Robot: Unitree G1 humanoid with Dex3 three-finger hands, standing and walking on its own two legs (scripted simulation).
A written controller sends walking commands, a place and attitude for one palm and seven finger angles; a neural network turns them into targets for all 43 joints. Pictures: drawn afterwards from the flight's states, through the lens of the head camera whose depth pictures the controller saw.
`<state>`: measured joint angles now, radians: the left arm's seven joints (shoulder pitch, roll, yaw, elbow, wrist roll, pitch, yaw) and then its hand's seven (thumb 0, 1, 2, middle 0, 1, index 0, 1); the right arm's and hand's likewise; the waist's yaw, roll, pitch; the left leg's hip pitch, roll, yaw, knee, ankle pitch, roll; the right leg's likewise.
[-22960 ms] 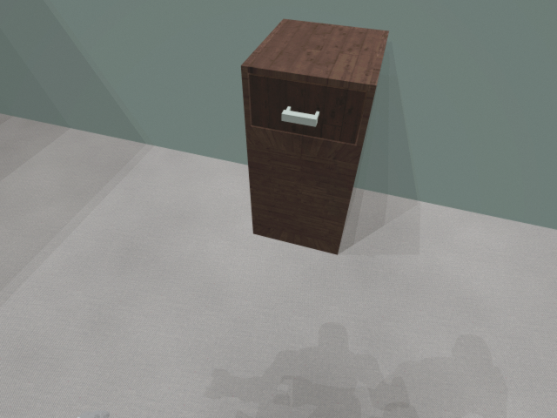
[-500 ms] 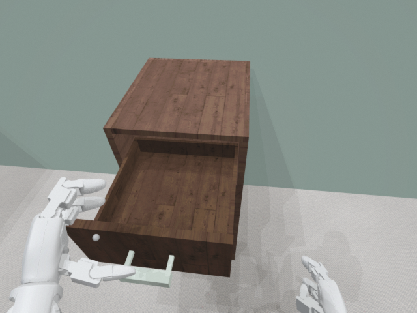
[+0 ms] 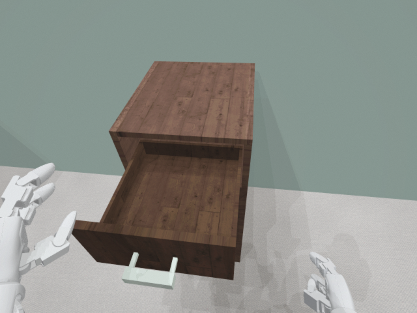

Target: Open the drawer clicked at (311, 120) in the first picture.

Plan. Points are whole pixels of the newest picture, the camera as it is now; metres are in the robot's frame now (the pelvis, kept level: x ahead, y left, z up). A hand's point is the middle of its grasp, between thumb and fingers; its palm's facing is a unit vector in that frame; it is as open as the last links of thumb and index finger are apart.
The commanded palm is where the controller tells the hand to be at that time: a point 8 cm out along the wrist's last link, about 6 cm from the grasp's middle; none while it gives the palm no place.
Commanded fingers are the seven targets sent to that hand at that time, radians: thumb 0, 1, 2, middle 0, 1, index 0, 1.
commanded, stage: draw the hand back to the body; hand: left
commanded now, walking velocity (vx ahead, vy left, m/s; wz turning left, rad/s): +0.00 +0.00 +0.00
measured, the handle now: (152, 268) +0.23 +0.17 -0.08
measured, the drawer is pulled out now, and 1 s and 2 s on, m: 0.29 0.29 0.29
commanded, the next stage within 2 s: step back with the hand held close in 0.24 s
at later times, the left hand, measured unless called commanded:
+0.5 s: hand (58, 233) +0.18 +0.24 +0.16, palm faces +0.36 -0.80 -0.48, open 7.4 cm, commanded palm +0.12 +0.28 +0.17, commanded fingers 0.00 0.90 0.90 -0.20 -0.30 -0.20 -0.30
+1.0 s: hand (31, 267) +0.13 +0.25 +0.15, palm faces +0.31 -0.80 -0.51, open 7.4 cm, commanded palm +0.07 +0.29 +0.17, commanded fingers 0.00 0.90 0.90 -0.20 -0.30 -0.20 -0.30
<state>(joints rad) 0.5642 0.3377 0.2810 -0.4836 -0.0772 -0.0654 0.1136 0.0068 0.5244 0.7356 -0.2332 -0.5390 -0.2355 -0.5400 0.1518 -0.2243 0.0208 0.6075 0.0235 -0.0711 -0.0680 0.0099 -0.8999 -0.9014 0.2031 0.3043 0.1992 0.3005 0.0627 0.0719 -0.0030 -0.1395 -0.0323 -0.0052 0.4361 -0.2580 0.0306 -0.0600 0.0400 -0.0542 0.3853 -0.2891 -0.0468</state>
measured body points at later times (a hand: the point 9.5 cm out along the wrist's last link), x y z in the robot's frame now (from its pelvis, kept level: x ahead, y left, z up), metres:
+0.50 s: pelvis -0.01 -0.01 +0.00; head +0.00 -0.03 +0.45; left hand +0.15 +0.28 +0.18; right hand +0.18 -0.23 -0.09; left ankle -0.01 +0.10 -0.74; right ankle -0.05 -0.08 -0.74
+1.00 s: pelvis -0.06 +0.01 -0.01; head -0.02 +0.02 +0.44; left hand +0.11 +0.29 +0.18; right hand +0.14 -0.21 -0.09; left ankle -0.01 +0.10 -0.74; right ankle -0.05 -0.08 -0.74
